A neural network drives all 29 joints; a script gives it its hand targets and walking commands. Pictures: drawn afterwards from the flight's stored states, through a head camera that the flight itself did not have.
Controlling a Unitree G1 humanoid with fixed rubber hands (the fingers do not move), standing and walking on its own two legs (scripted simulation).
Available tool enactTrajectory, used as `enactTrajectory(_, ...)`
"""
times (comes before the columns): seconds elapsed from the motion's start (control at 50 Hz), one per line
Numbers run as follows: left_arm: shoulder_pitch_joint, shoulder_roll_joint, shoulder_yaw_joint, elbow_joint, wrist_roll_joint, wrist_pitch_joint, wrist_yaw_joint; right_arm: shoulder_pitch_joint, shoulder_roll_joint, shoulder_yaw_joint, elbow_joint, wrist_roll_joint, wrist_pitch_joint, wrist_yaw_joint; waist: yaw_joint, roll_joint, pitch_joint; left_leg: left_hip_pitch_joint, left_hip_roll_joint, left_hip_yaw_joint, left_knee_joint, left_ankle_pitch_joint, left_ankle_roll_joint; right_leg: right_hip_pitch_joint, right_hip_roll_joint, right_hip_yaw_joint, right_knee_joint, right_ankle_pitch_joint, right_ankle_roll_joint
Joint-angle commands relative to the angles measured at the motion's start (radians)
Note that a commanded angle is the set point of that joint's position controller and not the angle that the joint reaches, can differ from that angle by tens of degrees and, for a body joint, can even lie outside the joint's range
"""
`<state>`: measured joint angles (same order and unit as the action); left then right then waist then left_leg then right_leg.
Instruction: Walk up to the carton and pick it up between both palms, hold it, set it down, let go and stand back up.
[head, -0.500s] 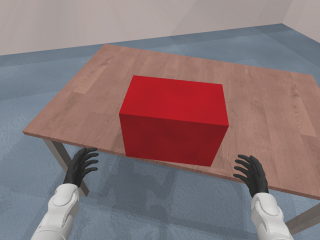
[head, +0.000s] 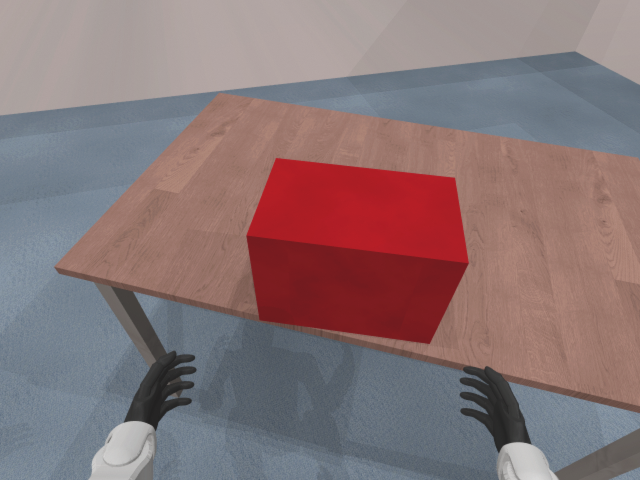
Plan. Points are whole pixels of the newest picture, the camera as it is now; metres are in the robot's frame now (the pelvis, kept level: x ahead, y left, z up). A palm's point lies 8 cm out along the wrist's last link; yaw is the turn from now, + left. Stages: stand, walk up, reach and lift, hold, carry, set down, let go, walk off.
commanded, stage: set down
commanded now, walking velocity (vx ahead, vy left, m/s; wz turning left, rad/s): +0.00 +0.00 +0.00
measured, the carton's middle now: (353, 251) +0.47 -0.03 +0.00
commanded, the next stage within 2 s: let go in 0.60 s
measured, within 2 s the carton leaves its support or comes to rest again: neither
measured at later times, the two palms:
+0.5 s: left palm (145, 464) +0.16 +0.23 -0.07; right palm out of the picture +0.15 -0.22 -0.08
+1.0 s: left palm (151, 477) +0.14 +0.21 -0.07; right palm out of the picture +0.13 -0.23 -0.08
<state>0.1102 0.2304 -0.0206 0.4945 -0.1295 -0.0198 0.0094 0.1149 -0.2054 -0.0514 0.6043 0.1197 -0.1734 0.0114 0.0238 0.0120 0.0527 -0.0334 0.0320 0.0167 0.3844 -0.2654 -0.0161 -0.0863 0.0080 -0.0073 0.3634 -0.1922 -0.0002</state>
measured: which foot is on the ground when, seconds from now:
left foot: down 0.00-1.00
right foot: down 0.00-1.00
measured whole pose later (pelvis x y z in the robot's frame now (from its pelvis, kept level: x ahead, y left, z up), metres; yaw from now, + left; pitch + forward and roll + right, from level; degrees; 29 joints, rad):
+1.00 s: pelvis -0.02 -0.01 +0.00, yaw -1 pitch -7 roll +0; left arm 0.17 0.18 -0.01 0.50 0.00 0.17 0.02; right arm 0.20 -0.18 -0.05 0.67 -0.04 -0.16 0.03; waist 0.02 0.01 0.10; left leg -0.03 0.04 0.03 0.41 -0.25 -0.02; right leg -0.10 0.01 0.00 0.41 -0.19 -0.01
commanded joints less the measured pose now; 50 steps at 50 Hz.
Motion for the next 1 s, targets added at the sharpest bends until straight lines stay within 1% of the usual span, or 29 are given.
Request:
enactTrajectory(0.0,-0.056,0.084,0.045,-0.132,0.044,0.004,-0.001,-0.055,-0.111,-0.028,-0.092,-0.039,-0.033,-0.003,-0.003,0.002,-0.072,-0.052,-0.035,0.037,-0.061,0.327,-0.045,0.093,0.019,0.007,-0.063,0.196,-0.03)
enactTrajectory(0.02,-0.052,0.071,0.045,-0.103,0.054,0.02,-0.007,-0.061,-0.107,-0.019,-0.049,-0.038,-0.028,-0.003,-0.01,-0.005,-0.062,-0.038,-0.037,0.034,-0.063,0.323,-0.037,0.084,0.017,0.003,-0.069,0.189,-0.028)
enactTrajectory(0.04,-0.056,0.079,0.052,-0.135,0.048,0.02,-0.008,-0.054,-0.098,-0.029,-0.093,-0.042,-0.036,-0.006,-0.009,-0.014,-0.064,-0.041,-0.038,0.036,-0.063,0.325,-0.039,0.084,0.014,0.004,-0.07,0.195,-0.026)
enactTrajectory(0.06,-0.044,0.078,0.054,-0.111,0.063,0.025,-0.007,-0.049,-0.102,-0.021,-0.054,-0.048,-0.034,-0.005,-0.005,-0.003,-0.052,-0.046,-0.037,0.036,-0.065,0.309,-0.038,0.081,0.014,0.001,-0.069,0.177,-0.031)
enactTrajectory(0.1,-0.031,0.061,0.046,-0.115,0.077,0.035,-0.008,-0.048,-0.09,-0.024,-0.055,-0.064,-0.042,-0.006,0.0,-0.008,-0.057,-0.035,-0.04,0.043,-0.065,0.313,-0.029,0.076,0.019,-0.001,-0.067,0.177,-0.024)
enactTrajectory(0.12,-0.017,0.069,0.058,-0.107,0.082,0.039,-0.009,-0.036,-0.084,-0.018,-0.054,-0.075,-0.045,-0.005,-0.005,-0.026,-0.068,-0.036,-0.041,0.05,-0.067,0.296,-0.025,0.085,0.017,-0.001,-0.071,0.179,-0.021)
enactTrajectory(0.14,-0.033,0.069,0.058,-0.125,0.076,0.039,-0.007,-0.046,-0.078,-0.01,-0.086,-0.068,-0.052,-0.006,0.012,-0.038,-0.078,-0.052,-0.041,0.052,-0.065,0.294,-0.02,0.1,0.016,0.001,-0.063,0.191,-0.02)
enactTrajectory(0.16,-0.037,0.076,0.056,-0.129,0.076,0.038,-0.004,-0.031,-0.077,-0.024,-0.08,-0.076,-0.055,-0.007,-0.003,-0.018,-0.063,-0.056,-0.038,0.051,-0.066,0.296,-0.028,0.103,0.014,0.001,-0.059,0.206,-0.019)
enactTrajectory(0.18,-0.018,0.066,0.055,-0.139,0.079,0.038,-0.001,-0.014,-0.077,-0.018,-0.064,-0.073,-0.057,-0.002,0.009,0.005,-0.071,-0.058,-0.033,0.049,-0.062,0.332,-0.034,0.107,0.019,0.0,-0.051,0.203,-0.025)
enactTrajectory(0.22,-0.017,0.066,0.054,-0.147,0.105,0.051,0.003,-0.007,-0.084,-0.014,-0.028,-0.087,-0.061,0.0,0.001,0.022,-0.057,-0.027,-0.03,0.052,-0.052,0.354,-0.044,0.078,0.023,-0.006,-0.062,0.192,-0.029)
enactTrajectory(0.3,0.022,0.049,0.05,-0.11,0.121,0.086,-0.003,-0.001,-0.085,-0.008,0.006,-0.098,-0.061,0.004,-0.003,0.024,-0.03,-0.008,-0.031,0.056,-0.044,0.37,-0.046,0.061,0.022,-0.008,-0.064,0.203,-0.029)
enactTrajectory(0.34,0.007,0.052,0.061,-0.114,0.127,0.104,-0.008,-0.014,-0.079,-0.014,0.016,-0.109,-0.053,-0.001,-0.018,0.02,-0.04,-0.019,-0.034,0.059,-0.045,0.339,-0.04,0.077,0.018,-0.008,-0.066,0.196,-0.028)
enactTrajectory(0.38,0.036,0.054,0.074,-0.088,0.14,0.124,-0.012,-0.005,-0.072,-0.01,0.017,-0.127,-0.047,0.001,-0.007,-0.013,-0.034,-0.028,-0.035,0.064,-0.045,0.344,-0.038,0.076,0.019,-0.008,-0.064,0.212,-0.023)
enactTrajectory(0.4,0.026,0.061,0.07,-0.114,0.145,0.127,-0.01,0.0,-0.072,0.0,0.027,-0.129,-0.05,0.001,0.001,-0.002,-0.036,-0.025,-0.037,0.071,-0.047,0.34,-0.039,0.089,0.021,-0.007,-0.057,0.221,-0.021)
enactTrajectory(0.42,0.024,0.058,0.07,-0.123,0.145,0.126,-0.008,0.007,-0.078,-0.009,0.022,-0.134,-0.056,0.001,-0.004,-0.012,-0.043,-0.031,-0.035,0.068,-0.043,0.351,-0.04,0.088,0.024,-0.013,-0.053,0.229,-0.019)
enactTrajectory(0.44,0.025,0.062,0.078,-0.125,0.156,0.126,-0.005,-0.001,-0.084,-0.023,0.038,-0.143,-0.059,0.001,-0.005,0.005,-0.032,-0.024,-0.033,0.069,-0.039,0.362,-0.043,0.075,0.023,-0.015,-0.049,0.223,-0.023)
enactTrajectory(0.46,-0.002,0.066,0.073,-0.146,0.151,0.12,-0.001,-0.003,-0.075,-0.006,0.025,-0.125,-0.067,0.004,0.009,0.016,-0.042,-0.039,-0.037,0.069,-0.036,0.347,-0.04,0.075,0.026,-0.012,-0.051,0.207,-0.025)
enactTrajectory(0.5,0.011,0.058,0.067,-0.109,0.14,0.127,0.001,0.007,-0.071,-0.01,0.036,-0.133,-0.064,0.006,0.0,0.005,-0.029,-0.042,-0.032,0.065,-0.043,0.308,-0.036,0.061,0.019,-0.009,-0.054,0.179,-0.024)
enactTrajectory(0.54,0.001,0.063,0.072,-0.117,0.141,0.125,0.002,-0.006,-0.078,-0.027,0.035,-0.147,-0.068,0.004,-0.009,0.006,-0.05,-0.044,-0.027,0.071,-0.041,0.285,-0.032,0.054,0.02,-0.01,-0.046,0.168,-0.026)
enactTrajectory(0.6,-0.001,0.049,0.058,-0.103,0.126,0.13,0.001,-0.007,-0.07,-0.023,0.01,-0.155,-0.064,0.002,-0.007,-0.007,-0.03,-0.078,-0.025,0.07,-0.056,0.219,-0.026,0.041,0.02,-0.015,-0.039,0.107,-0.03)
enactTrajectory(0.62,-0.015,0.053,0.051,-0.129,0.129,0.133,0.006,-0.005,-0.075,-0.039,0.031,-0.156,-0.062,0.003,-0.01,0.013,-0.046,-0.078,-0.021,0.073,-0.054,0.225,-0.022,0.055,0.02,-0.01,-0.035,0.109,-0.031)
enactTrajectory(0.68,0.009,0.05,0.049,-0.115,0.134,0.145,0.009,0.009,-0.069,-0.033,0.033,-0.159,-0.051,0.007,-0.016,0.025,-0.033,-0.082,-0.024,0.074,-0.051,0.237,-0.029,0.053,0.018,-0.01,-0.041,0.116,-0.03)
enactTrajectory(0.74,0.007,0.047,0.044,-0.114,0.138,0.153,0.009,0.008,-0.085,-0.035,0.008,-0.154,-0.043,0.013,-0.003,0.025,-0.017,-0.105,-0.016,0.068,-0.061,0.216,-0.028,0.06,0.028,-0.017,-0.035,0.086,-0.032)
enactTrajectory(0.76,0.013,0.047,0.042,-0.11,0.13,0.152,0.008,0.015,-0.079,-0.037,0.016,-0.158,-0.04,0.015,-0.008,0.015,-0.023,-0.107,-0.015,0.066,-0.061,0.201,-0.027,0.07,0.028,-0.016,-0.032,0.077,-0.034)
enactTrajectory(0.8,-0.015,0.055,0.04,-0.123,0.133,0.153,0.014,-0.006,-0.073,-0.025,-0.016,-0.162,-0.037,0.014,0.01,-0.012,-0.021,-0.122,-0.024,0.075,-0.069,0.163,-0.018,0.067,0.024,-0.008,-0.034,0.058,-0.03)
enactTrajectory(0.82,-0.01,0.052,0.05,-0.119,0.138,0.154,0.017,-0.001,-0.079,-0.036,-0.023,-0.163,-0.037,0.013,-0.001,-0.003,-0.022,-0.128,-0.023,0.074,-0.065,0.172,-0.014,0.064,0.021,-0.009,-0.027,0.065,-0.03)
enactTrajectory(0.92,-0.02,0.053,0.04,-0.112,0.13,0.168,0.011,0.016,-0.06,-0.026,-0.051,-0.162,-0.009,0.011,0.002,-0.029,0.014,-0.155,-0.029,0.085,-0.08,0.063,0.009,0.061,-0.001,0.013,-0.042,-0.001,-0.02)
enactTrajectory(0.94,-0.031,0.058,0.043,-0.103,0.125,0.174,0.011,0.015,-0.066,-0.017,-0.051,-0.163,0.0,0.009,0.009,-0.018,0.023,-0.165,-0.03,0.086,-0.083,0.05,0.005,0.057,0.0,0.012,-0.043,-0.021,-0.019)
enactTrajectory(0.98,-0.03,0.061,0.047,-0.126,0.135,0.172,0.016,0.011,-0.065,-0.037,-0.065,-0.164,0.004,0.008,-0.002,-0.002,0.018,-0.18,-0.026,0.084,-0.084,0.039,0.003,0.07,0.004,0.005,-0.034,-0.029,-0.024)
